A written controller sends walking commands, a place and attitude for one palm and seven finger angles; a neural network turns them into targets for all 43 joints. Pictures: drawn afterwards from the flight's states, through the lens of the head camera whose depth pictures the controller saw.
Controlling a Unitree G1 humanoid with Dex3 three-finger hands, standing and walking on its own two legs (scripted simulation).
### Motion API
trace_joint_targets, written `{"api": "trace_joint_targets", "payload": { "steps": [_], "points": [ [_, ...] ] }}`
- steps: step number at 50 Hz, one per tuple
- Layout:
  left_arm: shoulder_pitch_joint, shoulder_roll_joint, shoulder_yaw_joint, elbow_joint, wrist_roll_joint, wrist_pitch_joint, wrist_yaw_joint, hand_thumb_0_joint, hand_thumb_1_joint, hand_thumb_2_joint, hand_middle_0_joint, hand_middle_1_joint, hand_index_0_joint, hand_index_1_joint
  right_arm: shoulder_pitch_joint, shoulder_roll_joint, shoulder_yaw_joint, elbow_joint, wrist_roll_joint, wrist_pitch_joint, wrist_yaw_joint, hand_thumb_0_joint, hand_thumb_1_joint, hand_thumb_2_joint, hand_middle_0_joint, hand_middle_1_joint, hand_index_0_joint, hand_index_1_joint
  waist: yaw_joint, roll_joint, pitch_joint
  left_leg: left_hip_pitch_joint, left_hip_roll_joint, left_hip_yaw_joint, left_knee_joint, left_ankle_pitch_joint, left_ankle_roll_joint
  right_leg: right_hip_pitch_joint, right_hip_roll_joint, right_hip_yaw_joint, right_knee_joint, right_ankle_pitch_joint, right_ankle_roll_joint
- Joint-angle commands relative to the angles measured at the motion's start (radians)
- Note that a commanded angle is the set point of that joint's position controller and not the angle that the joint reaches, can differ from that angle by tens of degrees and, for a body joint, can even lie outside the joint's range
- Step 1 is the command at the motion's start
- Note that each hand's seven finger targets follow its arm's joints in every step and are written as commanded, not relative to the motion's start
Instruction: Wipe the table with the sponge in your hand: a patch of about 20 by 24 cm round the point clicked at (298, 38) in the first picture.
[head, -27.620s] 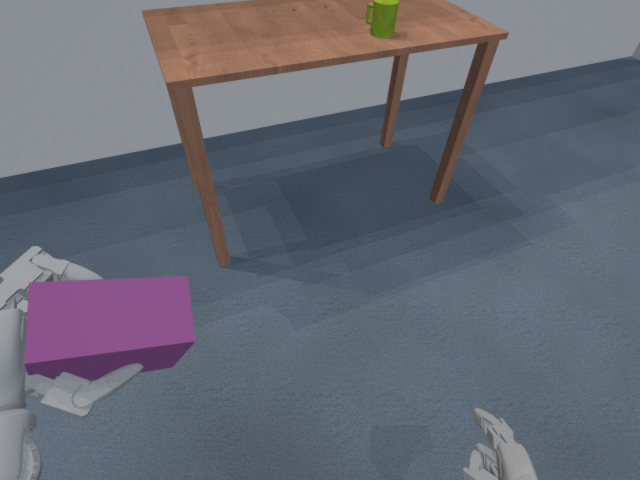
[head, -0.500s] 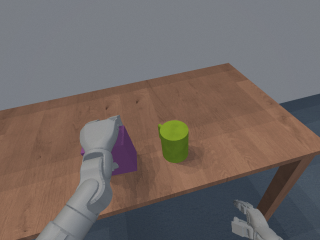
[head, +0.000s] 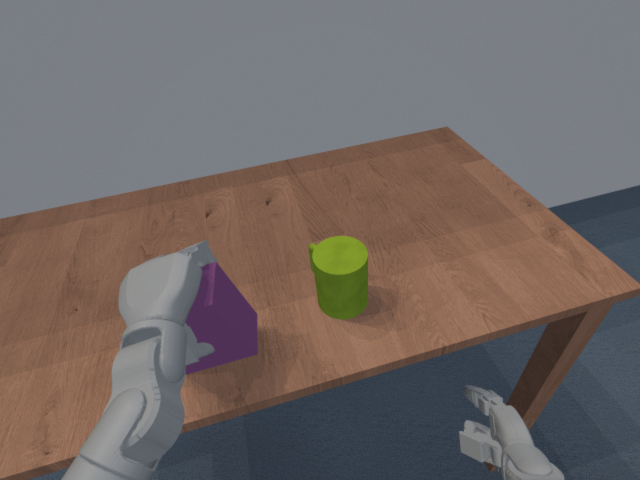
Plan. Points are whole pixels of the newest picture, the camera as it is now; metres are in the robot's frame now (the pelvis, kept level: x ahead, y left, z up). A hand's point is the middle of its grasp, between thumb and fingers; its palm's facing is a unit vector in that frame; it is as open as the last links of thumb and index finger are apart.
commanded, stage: slide back across to the middle lane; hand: left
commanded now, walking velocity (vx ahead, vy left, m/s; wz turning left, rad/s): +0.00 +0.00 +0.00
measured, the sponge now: (207, 329) +0.28 +0.19 +0.06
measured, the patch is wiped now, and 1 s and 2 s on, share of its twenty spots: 0.95 0.95 0.95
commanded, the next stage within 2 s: wipe forward along the middle lane in 0.24 s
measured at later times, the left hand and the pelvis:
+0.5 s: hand (157, 316) +0.27 +0.24 +0.11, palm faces +0.05 -0.09 -0.99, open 10.5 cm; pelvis -0.01 -0.01 +0.00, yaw +1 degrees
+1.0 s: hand (156, 292) +0.31 +0.26 +0.10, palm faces +0.00 -0.03 -1.00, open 10.5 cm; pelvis -0.02 -0.01 +0.00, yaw +2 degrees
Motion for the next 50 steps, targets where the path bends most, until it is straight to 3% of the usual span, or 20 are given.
{"api": "trace_joint_targets", "payload": {
  "steps": [1,4,8,9,10,13,14,15,19,20,22,24,26,29,32,34,37,39,40,50],
  "points": [
    [-0.224,0.195,0.141,-0.083,0.039,-0.002,0.006,0.000,0.100,1.300,-1.200,-1.600,-1.200,-1.600,-0.260,-0.087,-0.029,-0.190,0.001,-0.083,-0.020,0.000,-0.900,-0.900,0.200,0.300,0.200,0.300,0.025,-0.113,-0.116,0.099,-0.078,0.013,-0.021,0.199,0.083,-0.048,0.004,0.045,-0.129,0.278,-0.012],
    [-0.250,0.250,0.189,-0.076,0.051,-0.011,-0.001,0.000,0.100,1.300,-1.200,-1.600,-1.200,-1.600,-0.277,-0.094,-0.027,-0.188,-0.002,-0.093,-0.032,0.000,-0.900,-0.900,0.200,0.300,0.200,0.300,0.032,-0.105,-0.128,0.110,-0.082,0.003,-0.034,0.176,0.084,-0.047,0.008,0.067,-0.145,0.228,-0.017],
    [-0.246,0.228,0.164,-0.024,0.060,-0.021,-0.017,0.000,0.100,1.300,-1.200,-1.600,-1.200,-1.600,-0.265,-0.098,-0.029,-0.173,-0.002,-0.108,-0.036,0.000,-0.900,-0.900,0.200,0.300,0.200,0.300,0.032,-0.099,-0.129,0.104,-0.086,0.008,-0.031,0.187,0.084,-0.039,0.000,0.048,-0.141,0.255,-0.011],
    [-0.237,0.272,0.207,-0.036,0.070,-0.029,-0.019,0.000,0.100,1.300,-1.200,-1.600,-1.200,-1.600,-0.273,-0.102,-0.030,-0.178,-0.006,-0.114,-0.036,0.000,-0.900,-0.900,0.200,0.300,0.200,0.300,0.038,-0.105,-0.141,0.112,-0.087,0.002,-0.035,0.182,0.084,-0.033,0.005,0.073,-0.147,0.240,-0.017],
    [-0.240,0.221,0.156,-0.040,0.068,-0.032,-0.024,0.000,0.100,1.300,-1.200,-1.600,-1.200,-1.600,-0.266,-0.093,-0.026,-0.186,-0.006,-0.122,-0.036,0.000,-0.900,-0.900,0.200,0.300,0.200,0.300,0.037,-0.098,-0.150,0.106,-0.089,0.012,-0.030,0.187,0.087,-0.029,-0.003,0.047,-0.137,0.248,-0.010],
    [-0.217,0.263,0.199,-0.002,0.070,-0.045,-0.032,0.000,0.100,1.300,-1.200,-1.600,-1.200,-1.600,-0.253,-0.103,-0.032,-0.169,-0.008,-0.125,-0.039,0.000,-0.900,-0.900,0.200,0.300,0.200,0.300,0.041,-0.104,-0.136,0.101,-0.089,0.006,-0.028,0.199,0.086,-0.025,-0.002,0.049,-0.136,0.287,-0.008],
    [-0.198,0.332,0.263,0.000,0.076,-0.049,-0.031,0.000,0.100,1.300,-1.200,-1.600,-1.200,-1.600,-0.267,-0.109,-0.031,-0.169,-0.012,-0.127,-0.039,0.000,-0.900,-0.900,0.200,0.300,0.200,0.300,0.048,-0.107,-0.127,0.104,-0.090,-0.002,-0.031,0.191,0.085,-0.028,0.003,0.082,-0.147,0.270,-0.016],
    [-0.226,0.277,0.210,-0.010,0.079,-0.052,-0.035,0.000,0.100,1.300,-1.200,-1.600,-1.200,-1.600,-0.258,-0.102,-0.028,-0.174,-0.011,-0.130,-0.041,0.000,-0.900,-0.900,0.200,0.300,0.200,0.300,0.040,-0.113,-0.141,0.096,-0.091,0.011,-0.026,0.198,0.086,-0.020,-0.004,0.055,-0.132,0.282,-0.009],
    [-0.251,0.308,0.237,0.027,0.078,-0.062,-0.041,0.000,0.100,1.300,-1.200,-1.600,-1.200,-1.600,-0.266,-0.109,-0.030,-0.161,-0.011,-0.135,-0.046,0.000,-0.900,-0.900,0.200,0.300,0.200,0.300,0.031,-0.099,-0.088,0.099,-0.088,0.001,-0.039,0.167,0.083,-0.057,0.002,0.077,-0.163,0.232,-0.013],
    [-0.303,0.249,0.173,0.048,0.084,-0.062,-0.044,0.000,0.100,1.300,-1.200,-1.600,-1.200,-1.600,-0.252,-0.103,-0.027,-0.160,-0.009,-0.141,-0.049,0.000,-0.900,-0.900,0.200,0.300,0.200,0.300,0.019,-0.107,-0.092,0.094,-0.088,0.010,-0.037,0.162,0.085,-0.064,-0.003,0.044,-0.157,0.219,-0.007],
    [-0.330,0.240,0.164,0.086,0.082,-0.076,-0.046,0.000,0.100,1.300,-1.200,-1.600,-1.200,-1.600,-0.235,-0.109,-0.032,-0.145,-0.008,-0.147,-0.055,0.000,-0.900,-0.900,0.200,0.300,0.200,0.300,0.016,-0.104,-0.099,0.107,-0.087,0.007,-0.042,0.166,0.087,-0.067,-0.002,0.033,-0.161,0.237,-0.008],
    [-0.328,0.298,0.218,0.105,0.085,-0.091,-0.045,0.000,0.100,1.300,-1.200,-1.600,-1.200,-1.600,-0.241,-0.114,-0.031,-0.143,-0.010,-0.152,-0.058,0.000,-0.900,-0.900,0.200,0.300,0.200,0.300,0.023,-0.103,-0.103,0.110,-0.089,0.000,-0.050,0.157,0.085,-0.060,0.002,0.057,-0.168,0.229,-0.014],
    [-0.358,0.236,0.168,0.138,0.083,-0.112,-0.047,0.000,0.100,1.300,-1.200,-1.600,-1.200,-1.600,-0.217,-0.108,-0.034,-0.136,-0.009,-0.161,-0.062,0.000,-0.900,-0.900,0.200,0.300,0.200,0.300,0.012,-0.125,-0.116,0.110,-0.090,0.012,-0.040,0.175,0.088,-0.055,-0.003,0.031,-0.159,0.278,-0.006],
    [-0.362,0.278,0.213,0.166,0.084,-0.136,-0.045,0.000,0.100,1.300,-1.200,-1.600,-1.200,-1.600,-0.213,-0.115,-0.035,-0.134,-0.011,-0.159,-0.063,0.000,-0.900,-0.900,0.200,0.300,0.200,0.300,0.015,-0.150,-0.119,0.110,-0.089,0.002,-0.051,0.169,0.085,-0.052,0.003,0.050,-0.166,0.273,-0.011],
    [-0.425,0.230,0.168,0.232,0.083,-0.152,-0.040,0.000,0.100,1.300,-1.200,-1.600,-1.200,-1.600,-0.191,-0.117,-0.041,-0.116,-0.008,-0.160,-0.067,0.000,-0.900,-0.900,0.200,0.300,0.200,0.300,0.002,-0.144,-0.108,0.099,-0.088,0.012,-0.052,0.161,0.084,-0.067,-0.003,0.018,-0.164,0.272,-0.004],
    [-0.424,0.292,0.227,0.248,0.082,-0.164,-0.034,0.000,0.100,1.300,-1.200,-1.600,-1.200,-1.600,-0.191,-0.120,-0.040,-0.121,-0.009,-0.165,-0.068,0.000,-0.900,-0.900,0.200,0.300,0.200,0.300,0.009,-0.148,-0.113,0.101,-0.089,0.006,-0.054,0.152,0.084,-0.063,0.001,0.044,-0.173,0.260,-0.008],
    [-0.458,0.237,0.175,0.316,0.081,-0.171,-0.034,0.000,0.100,1.300,-1.200,-1.600,-1.200,-1.600,-0.165,-0.122,-0.044,-0.106,-0.006,-0.161,-0.071,0.000,-0.900,-0.900,0.200,0.300,0.200,0.300,-0.002,-0.150,-0.107,0.084,-0.091,0.015,-0.047,0.155,0.084,-0.069,-0.004,0.014,-0.165,0.281,-0.001],
    [-0.472,0.290,0.222,0.331,0.084,-0.177,-0.032,0.000,0.100,1.300,-1.200,-1.600,-1.200,-1.600,-0.165,-0.127,-0.042,-0.112,-0.007,-0.160,-0.071,0.000,-0.900,-0.900,0.200,0.300,0.200,0.300,0.001,-0.163,-0.116,0.080,-0.092,0.007,-0.052,0.147,0.084,-0.066,0.000,0.036,-0.172,0.269,-0.005],
    [-0.504,0.244,0.174,0.344,0.086,-0.178,-0.033,0.000,0.100,1.300,-1.200,-1.600,-1.200,-1.600,-0.156,-0.123,-0.043,-0.109,-0.005,-0.162,-0.074,0.000,-0.900,-0.900,0.200,0.300,0.200,0.300,-0.008,-0.158,-0.132,0.078,-0.094,0.018,-0.045,0.149,0.086,-0.064,-0.006,0.015,-0.162,0.274,0.001],
    [-0.603,0.288,0.196,0.532,0.104,-0.223,-0.034,0.000,0.100,1.300,-1.200,-1.600,-1.200,-1.600,-0.085,-0.141,-0.055,-0.090,-0.001,-0.148,-0.079,0.000,-0.900,-0.900,0.200,0.300,0.200,0.300,-0.023,-0.164,-0.129,0.025,-0.095,0.012,-0.036,0.096,0.085,-0.101,-0.004,0.015,-0.162,0.203,0.000]
  ]
}}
